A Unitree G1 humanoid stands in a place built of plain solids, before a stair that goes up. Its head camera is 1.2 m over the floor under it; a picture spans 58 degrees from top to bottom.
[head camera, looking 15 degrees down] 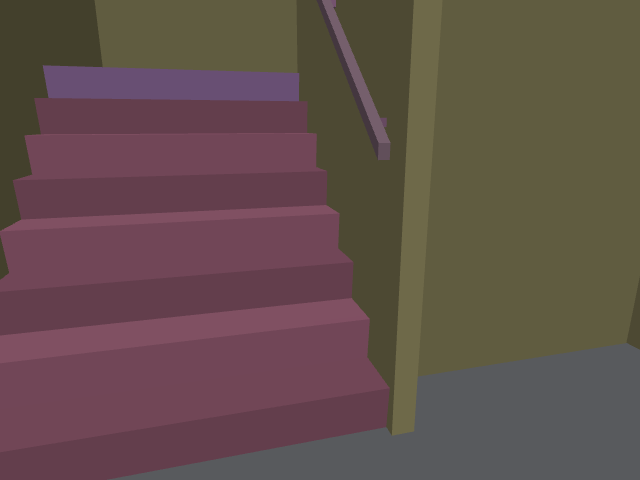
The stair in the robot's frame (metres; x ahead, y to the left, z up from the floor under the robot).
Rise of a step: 0.19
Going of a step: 0.23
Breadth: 1.50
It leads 15 degrees to the left of straight ahead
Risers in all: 8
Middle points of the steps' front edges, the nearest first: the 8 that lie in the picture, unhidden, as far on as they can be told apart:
1.31 0.45 0.19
1.53 0.51 0.38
1.74 0.57 0.57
1.96 0.63 0.76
2.18 0.68 0.95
2.40 0.74 1.15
2.62 0.80 1.34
2.84 0.86 1.52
